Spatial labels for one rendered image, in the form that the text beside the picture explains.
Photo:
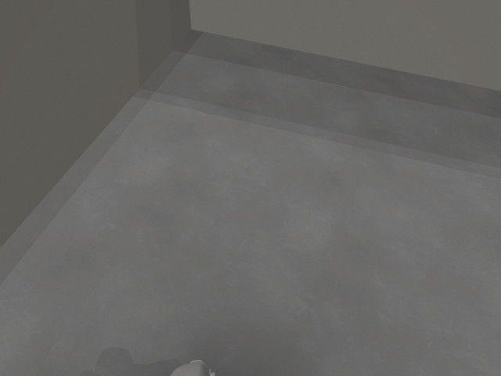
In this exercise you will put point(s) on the robot left shin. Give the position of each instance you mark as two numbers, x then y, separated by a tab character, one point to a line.
197	361

